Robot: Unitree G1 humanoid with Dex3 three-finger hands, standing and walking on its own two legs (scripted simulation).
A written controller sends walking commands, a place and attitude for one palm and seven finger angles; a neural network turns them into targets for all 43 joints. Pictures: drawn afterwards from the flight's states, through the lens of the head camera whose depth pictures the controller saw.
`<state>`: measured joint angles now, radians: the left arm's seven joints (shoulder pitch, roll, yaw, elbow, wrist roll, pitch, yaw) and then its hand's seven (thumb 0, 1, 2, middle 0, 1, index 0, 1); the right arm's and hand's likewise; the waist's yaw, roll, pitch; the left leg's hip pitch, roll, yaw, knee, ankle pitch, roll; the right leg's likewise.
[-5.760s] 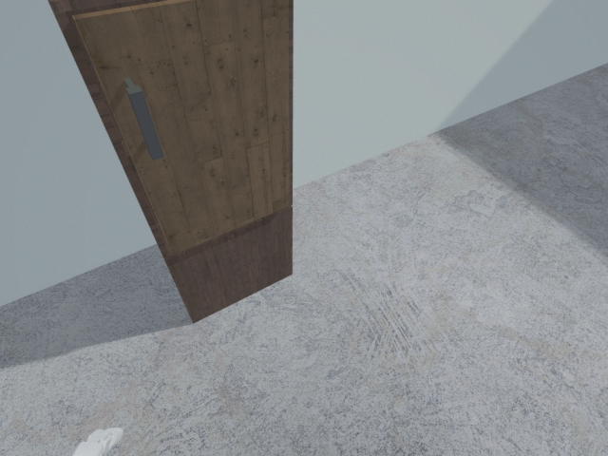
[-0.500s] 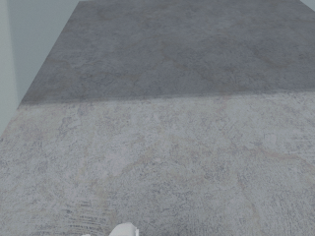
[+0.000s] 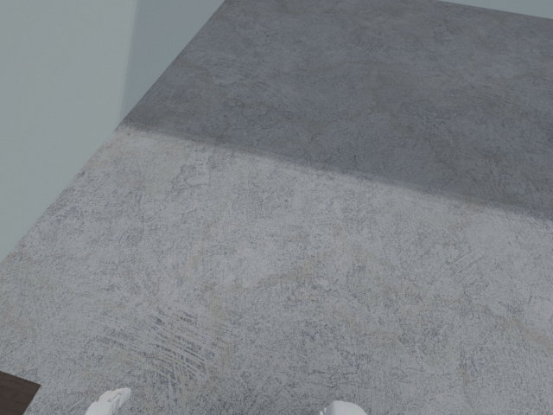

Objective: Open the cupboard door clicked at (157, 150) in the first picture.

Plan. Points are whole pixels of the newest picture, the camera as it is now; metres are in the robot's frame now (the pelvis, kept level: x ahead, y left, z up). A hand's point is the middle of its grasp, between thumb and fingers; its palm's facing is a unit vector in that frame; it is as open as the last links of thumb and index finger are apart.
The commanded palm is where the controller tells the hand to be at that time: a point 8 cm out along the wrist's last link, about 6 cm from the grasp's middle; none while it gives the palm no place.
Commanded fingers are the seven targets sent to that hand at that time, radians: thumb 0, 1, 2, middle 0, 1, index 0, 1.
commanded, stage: turn to face it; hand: left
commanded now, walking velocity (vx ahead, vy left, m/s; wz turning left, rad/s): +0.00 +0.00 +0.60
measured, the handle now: out of the picture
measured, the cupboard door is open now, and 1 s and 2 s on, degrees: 0 0 0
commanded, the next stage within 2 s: none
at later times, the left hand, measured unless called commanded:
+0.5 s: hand out of the picture +0.01 +0.16 -0.15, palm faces +0.32 -0.91 -0.28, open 7.4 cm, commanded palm none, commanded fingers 0.00 0.90 0.90 -0.20 -0.30 -0.20 -0.30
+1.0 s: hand out of the picture -0.06 +0.24 -0.16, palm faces +0.60 -0.76 -0.24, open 7.4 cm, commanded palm none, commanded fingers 0.00 0.90 0.90 -0.20 -0.30 -0.20 -0.30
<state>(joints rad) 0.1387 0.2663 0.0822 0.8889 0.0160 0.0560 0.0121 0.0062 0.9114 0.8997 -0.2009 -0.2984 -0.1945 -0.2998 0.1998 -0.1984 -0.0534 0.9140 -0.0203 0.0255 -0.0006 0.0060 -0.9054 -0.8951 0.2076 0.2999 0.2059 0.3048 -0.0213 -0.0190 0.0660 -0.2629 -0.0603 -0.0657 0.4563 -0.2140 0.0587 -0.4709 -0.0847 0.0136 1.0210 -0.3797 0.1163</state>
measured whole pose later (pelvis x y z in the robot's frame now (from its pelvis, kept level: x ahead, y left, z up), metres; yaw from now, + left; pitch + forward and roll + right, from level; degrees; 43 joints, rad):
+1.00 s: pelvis -0.02 +0.00 +0.00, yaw +36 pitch +0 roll -2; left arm 0.16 0.26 0.07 0.88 0.01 0.06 0.01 0.01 0.91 0.90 -0.20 -0.30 -0.19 -0.30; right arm 0.18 -0.21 -0.05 0.90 -0.02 0.03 0.01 0.01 -0.91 -0.90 0.21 0.30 0.21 0.30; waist -0.01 -0.02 0.06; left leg -0.25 -0.04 -0.07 0.47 -0.22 0.04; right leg -0.46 -0.09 -0.01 0.99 -0.39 0.11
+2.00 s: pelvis -0.05 -0.02 +0.00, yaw +67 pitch -1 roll -1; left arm 0.16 0.22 0.06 0.91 0.01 0.06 0.02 0.01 0.91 0.90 -0.20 -0.30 -0.19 -0.30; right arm 0.22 -0.18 -0.04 0.94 -0.03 0.04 0.00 0.01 -0.91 -0.90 0.21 0.30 0.21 0.30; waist -0.03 0.01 0.04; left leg -0.28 -0.06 -0.06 0.46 -0.16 0.04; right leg -0.37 -0.06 -0.02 0.84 -0.43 0.08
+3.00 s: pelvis -0.02 +0.12 -0.02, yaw +74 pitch -1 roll +1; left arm 0.16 0.18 0.06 1.01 0.02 0.00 -0.02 0.00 0.91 0.90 -0.20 -0.30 -0.19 -0.30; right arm 0.45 -0.12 -0.03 1.15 -0.03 -0.04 -0.03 0.01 -0.91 -0.90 0.20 0.30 0.20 0.30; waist -0.05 0.00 0.07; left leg 0.09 0.03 0.13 0.35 -0.42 -0.03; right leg -0.50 -0.08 -0.11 0.69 -0.20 -0.01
